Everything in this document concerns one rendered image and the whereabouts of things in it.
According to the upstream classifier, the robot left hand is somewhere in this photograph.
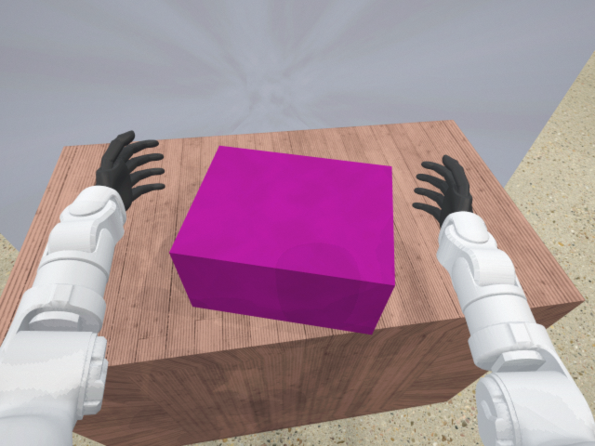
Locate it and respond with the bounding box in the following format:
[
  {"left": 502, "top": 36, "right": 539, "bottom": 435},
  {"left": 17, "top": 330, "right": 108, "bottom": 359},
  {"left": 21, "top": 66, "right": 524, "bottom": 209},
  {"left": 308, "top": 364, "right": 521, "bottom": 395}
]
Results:
[{"left": 95, "top": 130, "right": 165, "bottom": 211}]

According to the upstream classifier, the robot right upper arm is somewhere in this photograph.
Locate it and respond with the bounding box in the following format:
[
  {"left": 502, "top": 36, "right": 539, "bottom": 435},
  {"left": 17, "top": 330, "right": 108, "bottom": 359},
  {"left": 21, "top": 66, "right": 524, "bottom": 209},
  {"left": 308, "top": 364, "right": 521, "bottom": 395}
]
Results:
[{"left": 475, "top": 371, "right": 595, "bottom": 446}]

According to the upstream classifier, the robot right hand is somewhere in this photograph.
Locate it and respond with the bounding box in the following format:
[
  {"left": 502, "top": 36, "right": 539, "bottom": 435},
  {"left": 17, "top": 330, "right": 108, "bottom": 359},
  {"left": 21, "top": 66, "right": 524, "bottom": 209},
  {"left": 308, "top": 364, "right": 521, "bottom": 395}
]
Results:
[{"left": 412, "top": 154, "right": 473, "bottom": 228}]

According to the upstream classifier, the pedestal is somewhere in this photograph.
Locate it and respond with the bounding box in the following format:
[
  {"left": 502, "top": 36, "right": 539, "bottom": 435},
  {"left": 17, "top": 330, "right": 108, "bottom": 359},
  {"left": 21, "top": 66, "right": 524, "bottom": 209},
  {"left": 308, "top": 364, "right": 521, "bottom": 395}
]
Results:
[{"left": 0, "top": 120, "right": 586, "bottom": 446}]

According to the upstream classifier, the right robot forearm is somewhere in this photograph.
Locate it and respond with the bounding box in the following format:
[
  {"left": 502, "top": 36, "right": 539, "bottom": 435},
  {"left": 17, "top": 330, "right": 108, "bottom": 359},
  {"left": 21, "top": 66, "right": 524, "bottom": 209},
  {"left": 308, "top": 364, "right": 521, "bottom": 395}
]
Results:
[{"left": 436, "top": 212, "right": 595, "bottom": 434}]

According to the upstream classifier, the carton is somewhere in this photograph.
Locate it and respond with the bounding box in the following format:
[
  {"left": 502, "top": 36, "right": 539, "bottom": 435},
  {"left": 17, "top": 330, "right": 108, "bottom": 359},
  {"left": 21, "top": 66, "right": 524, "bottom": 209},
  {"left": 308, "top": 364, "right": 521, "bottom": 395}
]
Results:
[{"left": 169, "top": 146, "right": 395, "bottom": 335}]

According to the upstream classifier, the left robot forearm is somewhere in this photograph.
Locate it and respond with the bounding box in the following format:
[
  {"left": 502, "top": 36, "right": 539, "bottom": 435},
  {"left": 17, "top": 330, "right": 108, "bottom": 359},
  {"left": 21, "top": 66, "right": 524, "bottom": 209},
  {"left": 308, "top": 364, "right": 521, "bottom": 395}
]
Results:
[{"left": 0, "top": 186, "right": 126, "bottom": 370}]

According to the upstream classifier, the robot left upper arm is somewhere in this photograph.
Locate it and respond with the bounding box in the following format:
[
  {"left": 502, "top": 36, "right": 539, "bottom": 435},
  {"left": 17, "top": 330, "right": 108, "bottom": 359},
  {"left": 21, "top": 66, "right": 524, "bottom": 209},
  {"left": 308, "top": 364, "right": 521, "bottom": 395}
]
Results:
[{"left": 0, "top": 331, "right": 108, "bottom": 446}]

